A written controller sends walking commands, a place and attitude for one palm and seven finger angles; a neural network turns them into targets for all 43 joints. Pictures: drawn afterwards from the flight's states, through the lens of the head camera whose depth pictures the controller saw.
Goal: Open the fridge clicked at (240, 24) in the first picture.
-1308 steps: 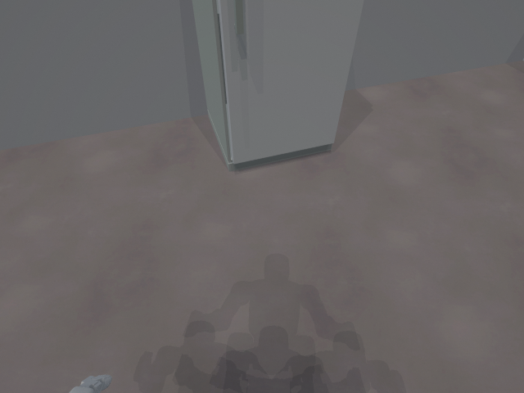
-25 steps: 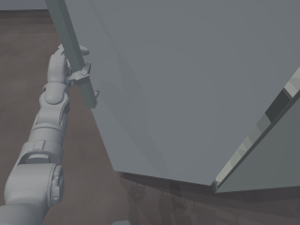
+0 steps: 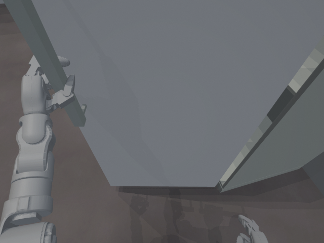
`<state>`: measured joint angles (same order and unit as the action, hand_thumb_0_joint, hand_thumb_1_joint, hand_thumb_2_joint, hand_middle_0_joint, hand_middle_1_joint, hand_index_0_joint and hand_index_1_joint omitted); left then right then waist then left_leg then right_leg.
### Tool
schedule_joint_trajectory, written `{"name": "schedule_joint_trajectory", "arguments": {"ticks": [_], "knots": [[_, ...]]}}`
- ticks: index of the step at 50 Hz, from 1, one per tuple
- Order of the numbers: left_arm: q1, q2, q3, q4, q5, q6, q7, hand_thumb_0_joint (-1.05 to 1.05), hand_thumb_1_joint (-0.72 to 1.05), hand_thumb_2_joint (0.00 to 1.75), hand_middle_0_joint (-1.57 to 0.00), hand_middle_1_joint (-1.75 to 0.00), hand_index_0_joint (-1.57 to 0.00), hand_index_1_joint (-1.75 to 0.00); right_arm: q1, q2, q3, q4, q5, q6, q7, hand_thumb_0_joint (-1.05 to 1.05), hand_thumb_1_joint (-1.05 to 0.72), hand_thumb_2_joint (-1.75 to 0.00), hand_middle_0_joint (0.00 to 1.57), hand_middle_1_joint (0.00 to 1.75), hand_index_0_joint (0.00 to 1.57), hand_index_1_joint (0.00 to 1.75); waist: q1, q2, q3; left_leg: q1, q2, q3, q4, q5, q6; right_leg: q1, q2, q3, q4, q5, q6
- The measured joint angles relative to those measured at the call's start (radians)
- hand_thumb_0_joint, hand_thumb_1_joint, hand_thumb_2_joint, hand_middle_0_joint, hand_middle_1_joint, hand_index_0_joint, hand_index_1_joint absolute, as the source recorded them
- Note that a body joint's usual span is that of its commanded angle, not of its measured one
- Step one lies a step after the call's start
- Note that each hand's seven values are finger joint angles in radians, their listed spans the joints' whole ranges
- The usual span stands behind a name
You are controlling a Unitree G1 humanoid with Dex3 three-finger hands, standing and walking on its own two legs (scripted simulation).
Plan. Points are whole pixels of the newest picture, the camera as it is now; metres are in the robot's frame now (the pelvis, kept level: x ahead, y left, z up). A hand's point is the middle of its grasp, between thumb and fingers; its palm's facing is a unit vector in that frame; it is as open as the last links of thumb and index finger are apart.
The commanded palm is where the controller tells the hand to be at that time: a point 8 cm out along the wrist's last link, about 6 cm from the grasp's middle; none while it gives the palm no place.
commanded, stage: stop walking and hold the door back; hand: left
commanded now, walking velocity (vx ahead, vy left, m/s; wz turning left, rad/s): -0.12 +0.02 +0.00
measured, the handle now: (51, 50) +0.45 +0.21 +0.24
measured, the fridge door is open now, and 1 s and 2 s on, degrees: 74 74 74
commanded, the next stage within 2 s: loosen the grip on the handle in 0.66 s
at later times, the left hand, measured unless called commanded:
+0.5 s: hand (65, 100) +0.39 +0.19 +0.16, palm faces +0.17 -0.97 -0.19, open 6.2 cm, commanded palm +0.36 +0.27 +0.15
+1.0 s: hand (64, 91) +0.41 +0.20 +0.17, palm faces +0.18 -0.97 -0.19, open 8.8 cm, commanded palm +0.37 +0.24 +0.17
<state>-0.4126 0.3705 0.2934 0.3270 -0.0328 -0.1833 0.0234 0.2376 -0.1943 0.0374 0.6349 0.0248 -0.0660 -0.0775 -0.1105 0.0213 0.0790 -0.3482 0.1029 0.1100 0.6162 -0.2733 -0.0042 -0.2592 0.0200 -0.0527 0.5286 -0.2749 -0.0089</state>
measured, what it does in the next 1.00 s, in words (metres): stands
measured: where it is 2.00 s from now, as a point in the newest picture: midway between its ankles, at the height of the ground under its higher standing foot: outside the picture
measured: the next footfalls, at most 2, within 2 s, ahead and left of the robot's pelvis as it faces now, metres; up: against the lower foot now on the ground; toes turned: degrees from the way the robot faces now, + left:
none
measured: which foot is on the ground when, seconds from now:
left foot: down 0.00-1.00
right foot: down 0.00-1.00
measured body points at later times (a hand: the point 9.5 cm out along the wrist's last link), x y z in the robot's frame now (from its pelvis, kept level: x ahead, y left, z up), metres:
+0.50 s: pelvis -0.02 +0.01 +0.00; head +0.00 +0.01 +0.45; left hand +0.37 +0.24 +0.17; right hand +0.11 -0.24 -0.10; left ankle +0.03 +0.12 -0.73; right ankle +0.00 -0.12 -0.73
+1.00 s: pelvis -0.03 +0.01 +0.00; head -0.03 +0.01 +0.45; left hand +0.39 +0.25 +0.18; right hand +0.07 -0.26 -0.09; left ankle +0.03 +0.12 -0.73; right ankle +0.00 -0.12 -0.73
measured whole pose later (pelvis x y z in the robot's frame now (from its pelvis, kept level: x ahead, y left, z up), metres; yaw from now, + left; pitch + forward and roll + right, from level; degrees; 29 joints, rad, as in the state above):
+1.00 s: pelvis -0.03 +0.01 +0.00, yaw -1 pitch +1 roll +0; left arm -0.65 0.38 0.27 0.81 0.01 -0.21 0.00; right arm 0.31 -0.27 0.01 0.68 0.02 -0.13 -0.05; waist -0.08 0.00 -0.03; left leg -0.36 0.04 0.10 0.54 -0.20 0.02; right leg -0.32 -0.02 -0.02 0.56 -0.25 0.01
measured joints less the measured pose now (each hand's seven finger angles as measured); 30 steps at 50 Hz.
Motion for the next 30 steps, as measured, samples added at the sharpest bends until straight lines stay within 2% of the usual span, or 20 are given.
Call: {"name": "schedule_joint_trajectory", "arguments": {"ticks": [3, 8, 18, 23, 30], "knots": [[0.041, -0.014, -0.012, -0.060, -0.015, 0.007, 0.004, -0.12, 0.60, 0.73, -0.46, -1.40, -0.34, -1.38, -0.025, -0.003, 0.006, -0.004, 0.002, 0.003, -0.009, 0.01, -0.90, -0.90, 0.21, 0.30, 0.20, 0.30, 0.016, 0.004, 0.001, 0.006, -0.014, -0.023, 0.001, -0.011, 0.001, -0.004, -0.004, 0.012, 0.014, -0.012, 0.006], [0.055, -0.030, -0.055, -0.078, -0.019, 0.004, 0.008, -0.12, 0.58, 0.72, -0.46, -1.40, -0.36, -1.39, -0.062, -0.008, 0.009, 0.010, -0.002, 0.013, -0.025, 0.01, -0.90, -0.90, 0.21, 0.30, 0.20, 0.30, 0.040, -0.024, -0.008, 0.034, -0.039, -0.006, -0.038, 0.010, 0.011, 0.004, -0.027, 0.028, 0.010, -0.009, 0.023], [-0.004, -0.060, -0.109, 0.007, -0.016, -0.008, 0.028, -0.10, 0.59, 0.75, -0.46, -1.40, -0.36, -1.39, -0.077, -0.024, 0.002, 0.010, -0.007, 0.023, -0.028, 0.01, -0.90, -0.90, 0.21, 0.30, 0.20, 0.30, 0.083, -0.012, -0.020, 0.024, -0.034, -0.010, -0.073, 0.053, 0.015, 0.003, -0.020, 0.023, -0.041, 0.041, 0.023], [-0.078, -0.052, -0.130, 0.126, -0.008, -0.013, 0.020, -0.13, 0.58, 0.78, -0.46, -1.40, -0.36, -1.40, -0.053, -0.036, -0.003, 0.041, -0.002, 0.031, -0.033, 0.01, -0.90, -0.90, 0.21, 0.30, 0.20, 0.30, 0.087, 0.000, -0.028, 0.018, -0.038, -0.022, -0.080, 0.069, 0.016, 0.005, -0.022, 0.011, -0.053, 0.054, 0.022], [-0.172, -0.036, -0.128, 0.287, 0.000, -0.012, 0.016, -0.16, 0.59, 0.81, -0.46, -1.40, -0.37, -1.40, -0.005, -0.048, -0.006, 0.071, 0.005, 0.038, -0.039, 0.01, -0.90, -0.90, 0.21, 0.30, 0.20, 0.30, 0.069, 0.007, -0.037, 0.017, -0.044, -0.021, -0.087, 0.079, 0.022, 0.003, -0.028, 0.011, -0.057, 0.064, 0.027]]}}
